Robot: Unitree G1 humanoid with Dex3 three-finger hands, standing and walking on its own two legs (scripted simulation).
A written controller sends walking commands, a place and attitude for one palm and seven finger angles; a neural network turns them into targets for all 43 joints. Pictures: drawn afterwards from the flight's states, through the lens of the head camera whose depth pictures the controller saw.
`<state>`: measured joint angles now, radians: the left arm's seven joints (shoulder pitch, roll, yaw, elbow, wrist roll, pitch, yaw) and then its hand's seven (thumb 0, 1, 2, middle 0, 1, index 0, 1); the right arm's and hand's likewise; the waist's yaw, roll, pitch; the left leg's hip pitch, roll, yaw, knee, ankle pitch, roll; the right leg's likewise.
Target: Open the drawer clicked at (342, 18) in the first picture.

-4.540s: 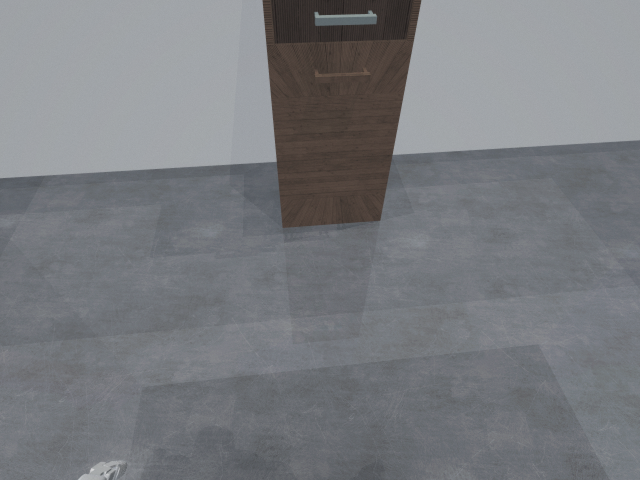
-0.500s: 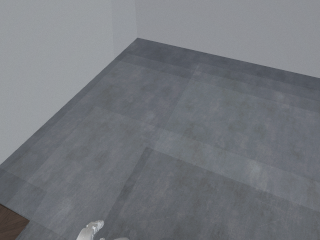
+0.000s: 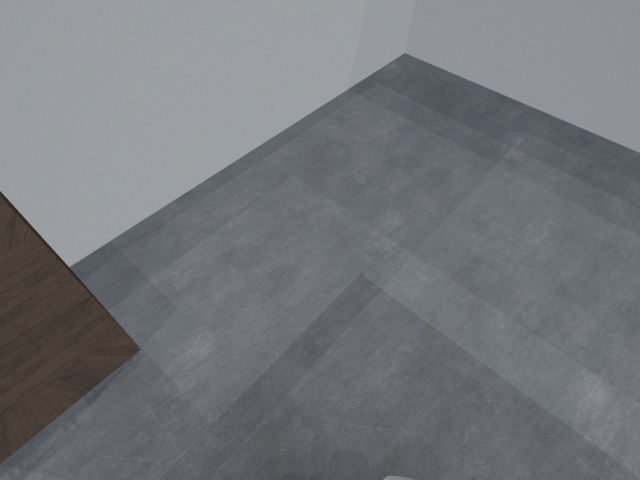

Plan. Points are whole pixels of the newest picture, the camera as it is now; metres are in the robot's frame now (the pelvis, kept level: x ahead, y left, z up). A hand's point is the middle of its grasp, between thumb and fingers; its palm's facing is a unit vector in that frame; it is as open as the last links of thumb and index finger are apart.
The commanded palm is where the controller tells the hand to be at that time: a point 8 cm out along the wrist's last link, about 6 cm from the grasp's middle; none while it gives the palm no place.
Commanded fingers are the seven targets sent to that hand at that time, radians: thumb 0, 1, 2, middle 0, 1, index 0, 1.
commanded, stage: turn to face it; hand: left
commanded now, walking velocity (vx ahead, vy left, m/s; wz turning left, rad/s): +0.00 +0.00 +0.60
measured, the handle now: out of the picture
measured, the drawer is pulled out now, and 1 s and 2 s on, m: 0.00 0.00 0.00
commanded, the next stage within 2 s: take the last steps up to it in 1.20 s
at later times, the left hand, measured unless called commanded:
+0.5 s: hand out of the picture -0.04 +0.19 -0.18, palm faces +0.37 -0.90 -0.24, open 7.4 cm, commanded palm none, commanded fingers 0.00 0.90 0.90 -0.20 -0.30 -0.20 -0.30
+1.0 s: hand out of the picture -0.01 +0.21 -0.14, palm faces +0.57 -0.76 -0.31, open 7.4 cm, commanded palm none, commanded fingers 0.00 0.90 0.90 -0.20 -0.30 -0.20 -0.30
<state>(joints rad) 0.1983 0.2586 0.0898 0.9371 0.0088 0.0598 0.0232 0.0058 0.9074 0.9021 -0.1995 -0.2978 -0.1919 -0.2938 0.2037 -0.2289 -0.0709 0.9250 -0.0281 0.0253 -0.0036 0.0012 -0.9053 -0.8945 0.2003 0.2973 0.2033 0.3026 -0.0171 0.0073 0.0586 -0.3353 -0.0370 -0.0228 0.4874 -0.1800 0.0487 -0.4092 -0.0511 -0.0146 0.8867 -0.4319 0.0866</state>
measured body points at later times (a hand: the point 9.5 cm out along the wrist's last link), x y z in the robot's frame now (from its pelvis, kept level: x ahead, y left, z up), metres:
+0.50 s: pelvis -0.02 -0.01 -0.01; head +0.03 +0.01 +0.44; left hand -0.06 +0.24 -0.16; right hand +0.18 -0.22 -0.14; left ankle -0.06 +0.10 -0.74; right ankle -0.01 -0.15 -0.74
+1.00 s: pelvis +0.00 -0.03 -0.01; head +0.05 -0.04 +0.44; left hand -0.04 +0.25 -0.12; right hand +0.20 -0.21 -0.17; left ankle -0.07 +0.08 -0.71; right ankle +0.06 -0.11 -0.74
